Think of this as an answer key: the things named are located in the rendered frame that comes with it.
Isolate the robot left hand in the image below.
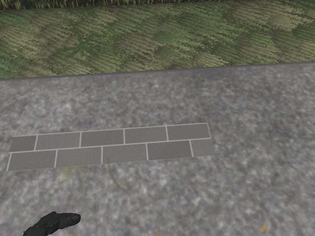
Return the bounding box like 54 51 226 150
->
23 211 81 236

